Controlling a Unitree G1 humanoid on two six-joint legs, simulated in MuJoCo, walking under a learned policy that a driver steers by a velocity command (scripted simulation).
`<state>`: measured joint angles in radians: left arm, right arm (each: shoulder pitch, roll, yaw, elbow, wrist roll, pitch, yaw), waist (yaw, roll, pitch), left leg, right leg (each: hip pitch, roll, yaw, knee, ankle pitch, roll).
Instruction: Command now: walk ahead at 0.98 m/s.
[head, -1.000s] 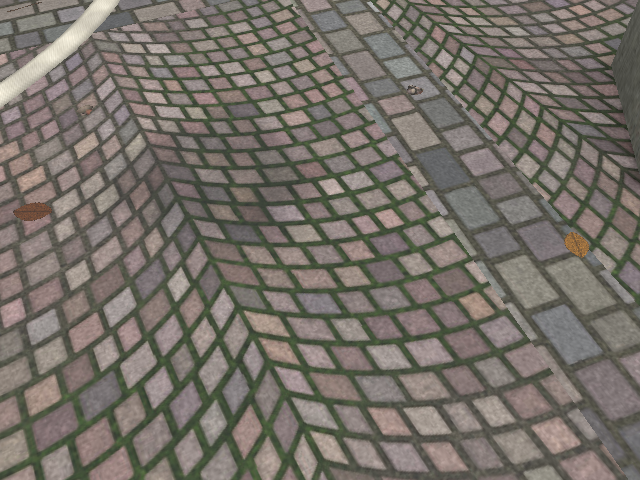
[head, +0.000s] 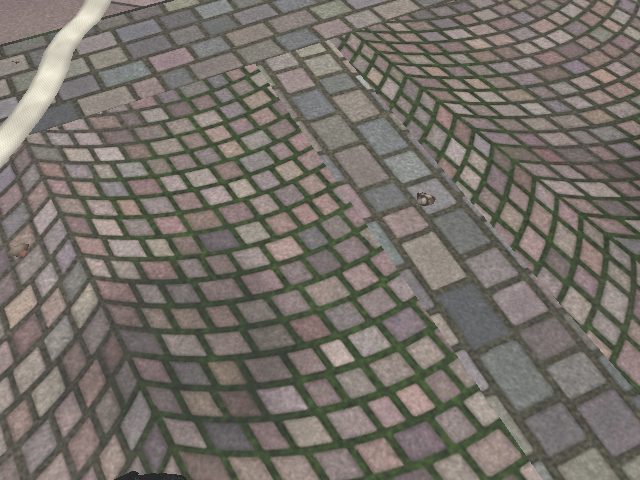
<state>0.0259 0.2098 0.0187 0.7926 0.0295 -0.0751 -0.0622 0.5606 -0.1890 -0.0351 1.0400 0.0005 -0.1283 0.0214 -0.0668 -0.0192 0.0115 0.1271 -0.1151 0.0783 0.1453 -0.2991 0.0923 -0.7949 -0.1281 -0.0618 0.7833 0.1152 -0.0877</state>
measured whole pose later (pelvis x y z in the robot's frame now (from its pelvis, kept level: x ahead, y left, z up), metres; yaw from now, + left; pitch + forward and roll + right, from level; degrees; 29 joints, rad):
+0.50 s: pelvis +0.49 -0.01 -0.01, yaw +0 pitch +1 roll -1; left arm 0.55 0.22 0.04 1.04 -0.01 -0.14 -0.03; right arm -0.02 -0.23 0.01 0.74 -0.03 -0.08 0.06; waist 0.08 0.02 0.03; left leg -0.75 0.12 0.06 0.66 0.14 0.09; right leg 0.21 0.09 -0.06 0.08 -0.27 -0.08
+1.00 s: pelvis +0.98 +0.03 -0.01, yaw -2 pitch +2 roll +0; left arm -0.04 0.23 -0.02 0.75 0.02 -0.08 -0.06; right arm 0.55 -0.23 -0.03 1.02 0.00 -0.14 0.01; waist -0.08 -0.01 0.04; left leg 0.29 -0.09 0.09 0.03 -0.34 0.07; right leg -0.72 -0.05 -0.12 0.59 0.14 -0.13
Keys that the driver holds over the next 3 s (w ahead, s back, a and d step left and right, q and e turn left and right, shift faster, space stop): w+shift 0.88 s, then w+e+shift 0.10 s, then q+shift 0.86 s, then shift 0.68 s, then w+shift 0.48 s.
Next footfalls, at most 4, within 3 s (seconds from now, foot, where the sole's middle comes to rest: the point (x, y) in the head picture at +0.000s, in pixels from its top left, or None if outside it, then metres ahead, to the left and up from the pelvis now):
0.14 right None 0.36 -0.08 -0.77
0.60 left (272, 344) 0.82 0.09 -0.77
1.06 right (321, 200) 1.28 -0.05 -0.77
1.52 left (252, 164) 1.45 0.14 -0.77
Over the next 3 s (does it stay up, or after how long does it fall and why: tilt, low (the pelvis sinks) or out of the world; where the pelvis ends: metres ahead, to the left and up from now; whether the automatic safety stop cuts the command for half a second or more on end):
stays up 1.58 0.08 0.01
